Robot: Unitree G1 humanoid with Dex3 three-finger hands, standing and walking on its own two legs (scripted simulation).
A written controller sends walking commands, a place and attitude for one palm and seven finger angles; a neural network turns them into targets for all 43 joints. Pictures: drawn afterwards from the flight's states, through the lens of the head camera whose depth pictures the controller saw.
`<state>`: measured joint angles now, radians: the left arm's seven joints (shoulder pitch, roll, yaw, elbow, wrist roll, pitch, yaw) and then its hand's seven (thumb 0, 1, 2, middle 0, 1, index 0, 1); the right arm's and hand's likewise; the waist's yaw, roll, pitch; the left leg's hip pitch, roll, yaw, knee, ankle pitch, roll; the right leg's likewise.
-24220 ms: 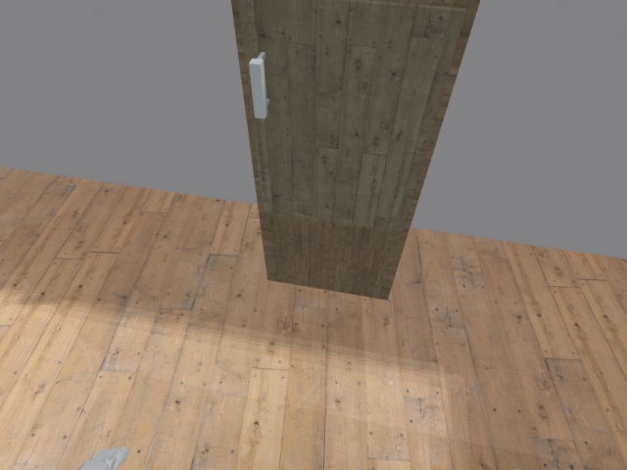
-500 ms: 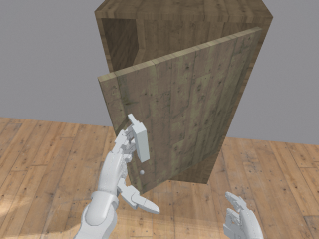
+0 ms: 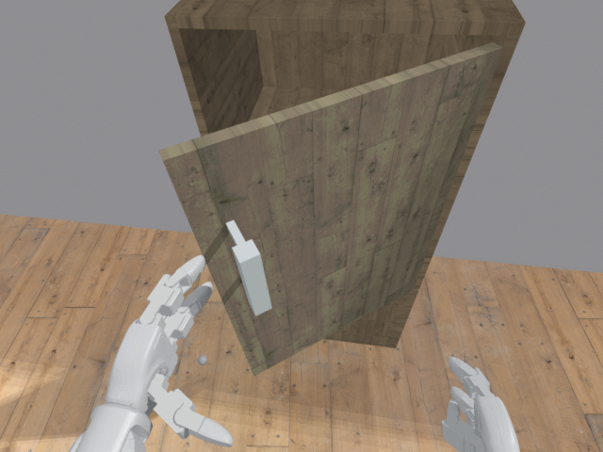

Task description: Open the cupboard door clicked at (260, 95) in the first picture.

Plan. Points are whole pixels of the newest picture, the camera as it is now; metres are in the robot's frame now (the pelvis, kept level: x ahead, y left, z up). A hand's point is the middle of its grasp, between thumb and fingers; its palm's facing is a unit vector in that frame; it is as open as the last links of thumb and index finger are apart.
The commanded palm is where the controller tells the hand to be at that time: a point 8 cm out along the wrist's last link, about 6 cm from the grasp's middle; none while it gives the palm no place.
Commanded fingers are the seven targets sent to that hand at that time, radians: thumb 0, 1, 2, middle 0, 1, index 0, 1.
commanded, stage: slide the hand sideways off the handle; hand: left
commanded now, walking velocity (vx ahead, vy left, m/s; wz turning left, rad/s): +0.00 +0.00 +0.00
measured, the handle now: (247, 268) +0.32 +0.10 +0.10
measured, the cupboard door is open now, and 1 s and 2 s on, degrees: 37 37 37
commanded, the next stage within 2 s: draw the hand back to the body in 0.16 s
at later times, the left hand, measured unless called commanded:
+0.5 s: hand (152, 368) +0.18 +0.17 +0.11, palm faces -0.06 -0.99 -0.08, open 16.3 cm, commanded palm +0.15 +0.23 +0.12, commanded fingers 0.00 -0.50 0.30 -0.15 -0.30 -0.15 -0.30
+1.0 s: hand (74, 358) +0.18 +0.23 +0.14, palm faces +0.27 -0.91 -0.31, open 14.6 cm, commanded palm +0.14 +0.28 +0.16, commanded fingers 0.00 0.13 0.57 -0.17 -0.30 -0.17 -0.30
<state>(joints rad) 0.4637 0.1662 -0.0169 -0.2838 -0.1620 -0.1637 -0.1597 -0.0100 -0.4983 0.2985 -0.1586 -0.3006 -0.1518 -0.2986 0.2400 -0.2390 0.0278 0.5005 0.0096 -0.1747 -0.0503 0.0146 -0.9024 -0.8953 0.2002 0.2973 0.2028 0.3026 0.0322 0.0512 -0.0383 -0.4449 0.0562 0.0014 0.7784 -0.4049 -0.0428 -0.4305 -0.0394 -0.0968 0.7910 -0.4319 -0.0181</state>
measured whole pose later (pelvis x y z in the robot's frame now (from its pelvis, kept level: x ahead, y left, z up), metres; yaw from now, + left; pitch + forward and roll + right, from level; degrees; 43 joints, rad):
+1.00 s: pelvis -0.01 +0.03 +0.02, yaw +0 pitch -3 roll -1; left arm 0.53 0.27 0.14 -0.44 -0.04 -0.05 0.08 -0.01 -0.19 0.43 -0.17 -0.30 -0.16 -0.30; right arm 0.21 -0.22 0.06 0.59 0.00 -0.22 -0.11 0.01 -0.90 -0.90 0.20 0.30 0.20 0.30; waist 0.07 0.05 0.03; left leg -0.22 0.04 0.02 0.59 -0.31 -0.01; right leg -0.19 -0.04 -0.08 0.54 -0.30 0.02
